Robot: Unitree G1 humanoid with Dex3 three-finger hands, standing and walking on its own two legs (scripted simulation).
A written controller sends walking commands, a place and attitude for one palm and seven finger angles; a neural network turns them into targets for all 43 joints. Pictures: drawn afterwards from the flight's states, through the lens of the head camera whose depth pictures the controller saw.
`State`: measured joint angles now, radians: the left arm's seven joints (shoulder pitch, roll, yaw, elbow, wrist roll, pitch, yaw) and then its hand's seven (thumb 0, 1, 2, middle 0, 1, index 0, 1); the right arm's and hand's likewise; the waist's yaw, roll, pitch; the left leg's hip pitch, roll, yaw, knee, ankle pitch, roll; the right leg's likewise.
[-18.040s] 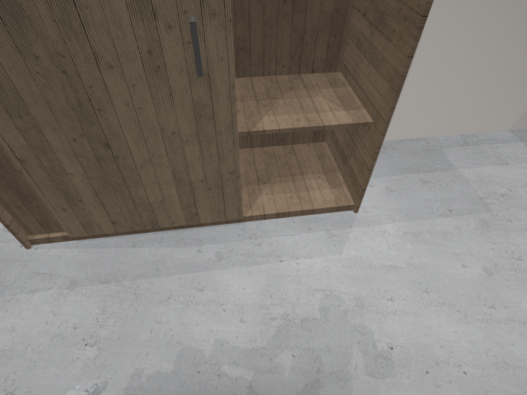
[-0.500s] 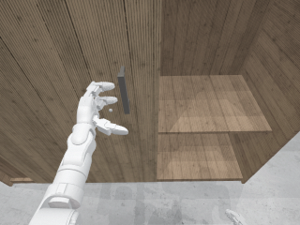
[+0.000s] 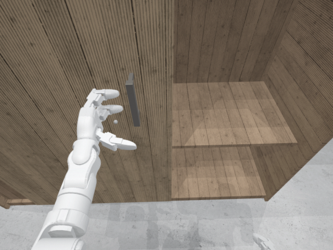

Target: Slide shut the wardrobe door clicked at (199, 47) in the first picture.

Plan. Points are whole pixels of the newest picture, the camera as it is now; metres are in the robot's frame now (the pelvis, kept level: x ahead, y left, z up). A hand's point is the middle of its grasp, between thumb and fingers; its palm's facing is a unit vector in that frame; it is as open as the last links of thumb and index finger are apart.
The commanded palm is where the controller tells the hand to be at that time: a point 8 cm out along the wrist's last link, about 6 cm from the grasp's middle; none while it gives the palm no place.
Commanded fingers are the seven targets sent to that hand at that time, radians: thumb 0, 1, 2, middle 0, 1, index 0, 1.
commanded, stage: move the hooked fingers beside the handle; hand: left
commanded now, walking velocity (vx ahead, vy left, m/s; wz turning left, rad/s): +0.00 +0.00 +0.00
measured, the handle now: (134, 101) +0.46 +0.10 +0.11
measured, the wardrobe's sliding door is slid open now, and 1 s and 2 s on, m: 0.57 0.57 0.57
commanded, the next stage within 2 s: none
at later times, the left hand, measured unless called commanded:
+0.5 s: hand (110, 111) +0.41 +0.15 +0.12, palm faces +0.06 -1.00 -0.02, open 13.9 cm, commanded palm +0.37 +0.20 +0.10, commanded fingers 0.00 -0.50 0.30 -0.30 -1.20 -0.30 -1.20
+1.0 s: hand (114, 120) +0.41 +0.15 +0.09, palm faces +0.05 -1.00 -0.01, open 13.9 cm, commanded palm +0.38 +0.20 +0.11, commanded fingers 0.00 -0.50 0.30 -0.30 -1.20 -0.30 -1.20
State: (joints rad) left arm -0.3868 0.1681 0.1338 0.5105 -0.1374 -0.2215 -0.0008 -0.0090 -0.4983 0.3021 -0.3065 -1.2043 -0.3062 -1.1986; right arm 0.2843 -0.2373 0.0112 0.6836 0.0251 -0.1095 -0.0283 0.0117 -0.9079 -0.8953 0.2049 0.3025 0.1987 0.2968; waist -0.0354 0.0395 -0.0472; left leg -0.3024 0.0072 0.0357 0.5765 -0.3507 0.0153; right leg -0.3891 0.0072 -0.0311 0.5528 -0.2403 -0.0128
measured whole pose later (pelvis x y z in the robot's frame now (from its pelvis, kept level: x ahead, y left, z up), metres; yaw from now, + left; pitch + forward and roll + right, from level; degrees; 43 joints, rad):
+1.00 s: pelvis +0.00 +0.01 +0.00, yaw +0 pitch +6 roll -1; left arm -0.49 0.19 0.15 0.65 -0.15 -0.16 -0.03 -0.01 -0.50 0.30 -0.31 -1.20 -0.30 -1.20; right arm 0.29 -0.24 0.02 0.67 0.03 -0.09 -0.03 0.01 -0.91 -0.90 0.21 0.30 0.20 0.30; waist -0.04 0.04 -0.06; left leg -0.34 0.00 0.03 0.59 -0.36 0.02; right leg -0.42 0.00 -0.03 0.55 -0.24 -0.01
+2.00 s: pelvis +0.00 +0.00 +0.00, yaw +0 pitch +6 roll -1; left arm -0.51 0.22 0.20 0.67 -0.13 -0.25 -0.02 -0.01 -0.50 0.30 -0.32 -1.21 -0.32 -1.21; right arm 0.30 -0.24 0.02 0.68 0.03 -0.08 -0.03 0.01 -0.91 -0.90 0.21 0.30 0.20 0.30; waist -0.05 0.03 -0.04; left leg -0.37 0.01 0.03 0.62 -0.36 0.02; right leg -0.45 0.01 -0.03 0.58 -0.24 -0.01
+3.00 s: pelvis +0.00 +0.01 +0.00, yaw +1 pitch +5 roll -1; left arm -0.43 0.17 0.12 0.54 -0.16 -0.17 -0.03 -0.01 -0.50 0.30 -0.30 -1.20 -0.30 -1.20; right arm 0.29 -0.24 0.01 0.68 0.03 -0.11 -0.03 0.01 -0.91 -0.90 0.21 0.30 0.20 0.30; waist -0.02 0.05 -0.05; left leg -0.32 0.00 0.02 0.59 -0.35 0.02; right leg -0.39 0.00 -0.04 0.55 -0.24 -0.01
